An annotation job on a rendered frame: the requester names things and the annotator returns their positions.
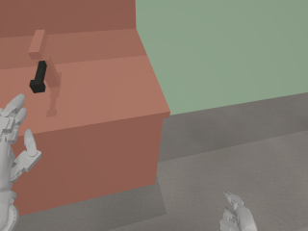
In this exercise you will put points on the robot left forearm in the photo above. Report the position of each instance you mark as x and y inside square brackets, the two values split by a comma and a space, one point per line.
[9, 215]

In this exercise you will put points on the tap lever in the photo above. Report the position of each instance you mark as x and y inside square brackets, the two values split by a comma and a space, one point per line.
[37, 85]

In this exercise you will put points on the robot left hand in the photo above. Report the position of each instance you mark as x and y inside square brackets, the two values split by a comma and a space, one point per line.
[10, 120]

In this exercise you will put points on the robot right hand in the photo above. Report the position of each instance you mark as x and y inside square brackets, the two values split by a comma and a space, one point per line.
[241, 220]

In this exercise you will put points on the counter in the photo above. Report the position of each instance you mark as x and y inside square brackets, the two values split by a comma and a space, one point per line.
[98, 124]

